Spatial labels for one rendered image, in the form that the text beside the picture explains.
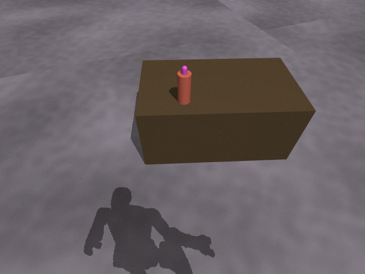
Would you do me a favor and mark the bottle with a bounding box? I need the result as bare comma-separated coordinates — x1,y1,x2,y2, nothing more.
177,66,192,105

